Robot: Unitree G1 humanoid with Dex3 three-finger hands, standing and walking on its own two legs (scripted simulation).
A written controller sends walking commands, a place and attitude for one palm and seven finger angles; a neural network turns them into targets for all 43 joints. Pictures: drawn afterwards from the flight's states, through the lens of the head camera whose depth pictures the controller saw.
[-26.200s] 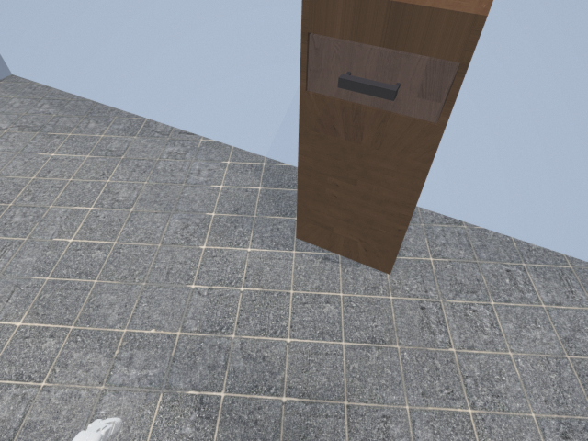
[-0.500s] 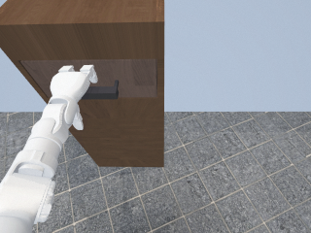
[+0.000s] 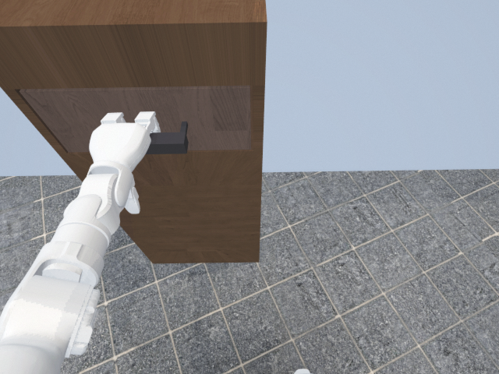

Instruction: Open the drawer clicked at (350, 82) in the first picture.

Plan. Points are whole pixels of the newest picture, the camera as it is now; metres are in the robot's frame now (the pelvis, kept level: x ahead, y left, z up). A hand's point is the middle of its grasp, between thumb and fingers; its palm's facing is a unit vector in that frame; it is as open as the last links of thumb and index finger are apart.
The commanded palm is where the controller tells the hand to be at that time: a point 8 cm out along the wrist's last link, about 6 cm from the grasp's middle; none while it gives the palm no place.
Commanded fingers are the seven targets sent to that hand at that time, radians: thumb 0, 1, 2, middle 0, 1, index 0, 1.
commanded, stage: lower the fingers behind the handle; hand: left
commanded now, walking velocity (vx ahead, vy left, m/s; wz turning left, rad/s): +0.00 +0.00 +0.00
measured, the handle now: (145, 135) +0.52 +0.20 +0.05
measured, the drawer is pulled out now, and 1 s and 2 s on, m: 0.00 0.00 0.02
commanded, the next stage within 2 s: close the thumb around the handle in 0.56 s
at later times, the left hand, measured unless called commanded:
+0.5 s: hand (136, 165) +0.46 +0.21 +0.03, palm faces -0.04 -0.02 -1.00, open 13.9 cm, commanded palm +0.44 +0.21 +0.09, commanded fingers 0.00 -0.50 0.30 -0.30 -1.20 -0.30 -1.20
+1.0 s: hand (137, 163) +0.46 +0.21 +0.03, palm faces -0.05 -0.01 -1.00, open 10.6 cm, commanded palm +0.44 +0.21 +0.09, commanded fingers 0.00 0.51 0.73 -0.37 -1.31 -0.37 -1.31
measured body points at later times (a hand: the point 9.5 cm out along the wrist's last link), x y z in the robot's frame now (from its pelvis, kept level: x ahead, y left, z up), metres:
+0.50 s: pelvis +0.00 +0.00 +0.00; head +0.08 -0.01 +0.44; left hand +0.45 +0.21 +0.09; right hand +0.05 -0.27 -0.14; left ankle -0.04 +0.09 -0.72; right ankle +0.00 -0.12 -0.72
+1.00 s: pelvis +0.00 -0.01 +0.00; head +0.09 -0.02 +0.44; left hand +0.46 +0.21 +0.09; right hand +0.05 -0.28 -0.14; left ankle -0.04 +0.09 -0.72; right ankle +0.00 -0.12 -0.72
